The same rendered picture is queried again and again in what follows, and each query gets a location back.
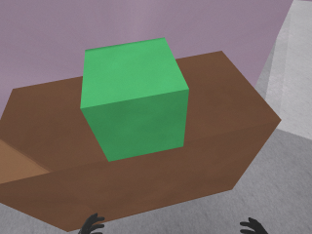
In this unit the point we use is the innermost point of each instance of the carton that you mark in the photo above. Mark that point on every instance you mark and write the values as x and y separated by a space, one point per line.
134 98

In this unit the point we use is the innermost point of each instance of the pedestal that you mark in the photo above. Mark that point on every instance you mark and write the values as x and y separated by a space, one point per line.
53 168

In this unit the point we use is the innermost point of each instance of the right robot hand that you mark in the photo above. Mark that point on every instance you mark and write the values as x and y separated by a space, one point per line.
253 224

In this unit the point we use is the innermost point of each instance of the left robot hand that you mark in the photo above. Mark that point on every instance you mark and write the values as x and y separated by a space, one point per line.
88 226

